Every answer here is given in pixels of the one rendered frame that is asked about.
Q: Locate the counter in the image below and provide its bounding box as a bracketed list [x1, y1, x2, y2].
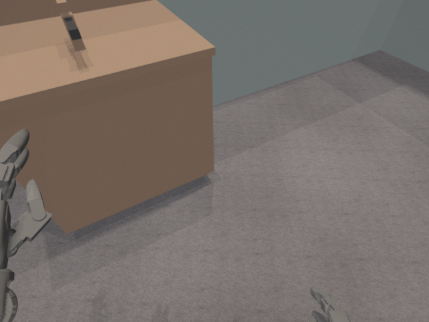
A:
[0, 0, 216, 233]

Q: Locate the tap lever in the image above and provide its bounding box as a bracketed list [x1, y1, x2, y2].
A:
[64, 17, 82, 40]

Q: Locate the robot left hand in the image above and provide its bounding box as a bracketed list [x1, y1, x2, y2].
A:
[0, 129, 52, 269]

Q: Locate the robot left forearm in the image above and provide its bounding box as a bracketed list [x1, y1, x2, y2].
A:
[0, 269, 18, 322]

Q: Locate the robot right hand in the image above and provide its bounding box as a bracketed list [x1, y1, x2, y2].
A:
[309, 286, 351, 322]

